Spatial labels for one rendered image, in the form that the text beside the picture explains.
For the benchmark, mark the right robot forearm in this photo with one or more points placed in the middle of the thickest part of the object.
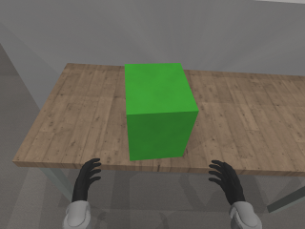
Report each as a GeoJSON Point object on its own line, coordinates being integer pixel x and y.
{"type": "Point", "coordinates": [243, 217]}

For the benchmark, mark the carton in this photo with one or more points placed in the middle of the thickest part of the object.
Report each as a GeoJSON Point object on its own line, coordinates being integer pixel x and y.
{"type": "Point", "coordinates": [160, 110]}

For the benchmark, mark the left robot forearm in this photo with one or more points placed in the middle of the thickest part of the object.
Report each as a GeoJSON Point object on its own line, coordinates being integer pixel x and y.
{"type": "Point", "coordinates": [78, 216]}

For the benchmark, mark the robot left hand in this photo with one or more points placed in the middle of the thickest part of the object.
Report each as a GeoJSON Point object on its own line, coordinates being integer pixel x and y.
{"type": "Point", "coordinates": [83, 182]}

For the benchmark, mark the robot right hand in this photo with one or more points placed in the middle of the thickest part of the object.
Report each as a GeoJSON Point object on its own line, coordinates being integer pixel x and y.
{"type": "Point", "coordinates": [229, 182]}

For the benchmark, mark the table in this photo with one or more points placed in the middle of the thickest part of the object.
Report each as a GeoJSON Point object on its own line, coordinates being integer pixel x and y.
{"type": "Point", "coordinates": [255, 122]}

